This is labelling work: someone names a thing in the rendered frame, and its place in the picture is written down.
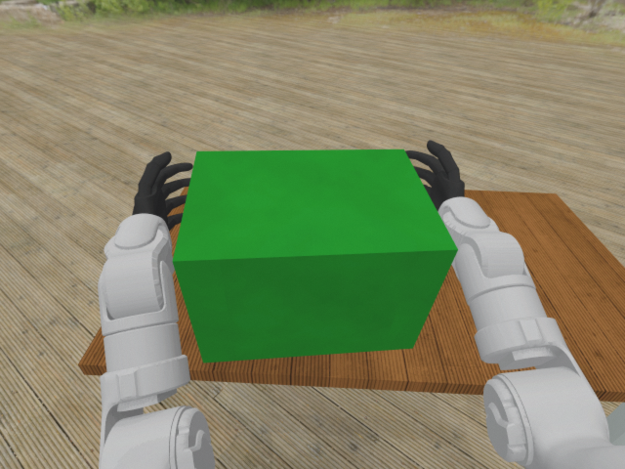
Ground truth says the robot left upper arm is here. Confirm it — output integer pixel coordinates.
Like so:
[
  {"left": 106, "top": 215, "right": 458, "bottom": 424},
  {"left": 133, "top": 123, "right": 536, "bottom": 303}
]
[{"left": 101, "top": 405, "right": 215, "bottom": 469}]

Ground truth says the robot right upper arm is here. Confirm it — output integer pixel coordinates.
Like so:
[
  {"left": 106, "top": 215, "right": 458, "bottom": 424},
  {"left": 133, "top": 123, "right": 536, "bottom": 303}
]
[{"left": 483, "top": 366, "right": 625, "bottom": 469}]

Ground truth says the robot left forearm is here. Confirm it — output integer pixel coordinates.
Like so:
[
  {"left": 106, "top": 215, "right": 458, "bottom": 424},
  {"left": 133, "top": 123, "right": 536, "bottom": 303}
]
[{"left": 98, "top": 214, "right": 190, "bottom": 469}]

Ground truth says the carton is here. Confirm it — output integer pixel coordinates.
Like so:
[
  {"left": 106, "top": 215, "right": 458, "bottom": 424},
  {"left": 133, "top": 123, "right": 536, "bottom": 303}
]
[{"left": 173, "top": 149, "right": 458, "bottom": 363}]

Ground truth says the robot right hand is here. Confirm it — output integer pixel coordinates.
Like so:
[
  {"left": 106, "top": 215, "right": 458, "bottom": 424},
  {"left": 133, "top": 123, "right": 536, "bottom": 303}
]
[{"left": 405, "top": 140, "right": 465, "bottom": 211}]

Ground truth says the robot left hand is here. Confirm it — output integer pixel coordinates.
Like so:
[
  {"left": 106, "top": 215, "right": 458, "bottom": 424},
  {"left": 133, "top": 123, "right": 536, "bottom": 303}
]
[{"left": 132, "top": 151, "right": 193, "bottom": 232}]

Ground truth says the robot right forearm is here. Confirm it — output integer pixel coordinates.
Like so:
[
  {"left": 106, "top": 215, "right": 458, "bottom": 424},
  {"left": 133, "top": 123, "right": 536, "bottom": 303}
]
[{"left": 438, "top": 197, "right": 609, "bottom": 438}]

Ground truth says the table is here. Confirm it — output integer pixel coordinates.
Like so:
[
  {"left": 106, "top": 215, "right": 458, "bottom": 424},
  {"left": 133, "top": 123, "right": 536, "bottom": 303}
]
[{"left": 78, "top": 187, "right": 625, "bottom": 446}]

